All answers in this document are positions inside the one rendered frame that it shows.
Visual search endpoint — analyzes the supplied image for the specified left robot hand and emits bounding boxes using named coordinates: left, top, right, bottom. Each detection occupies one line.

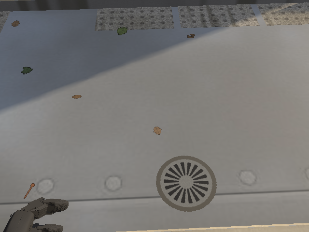
left=3, top=197, right=69, bottom=232

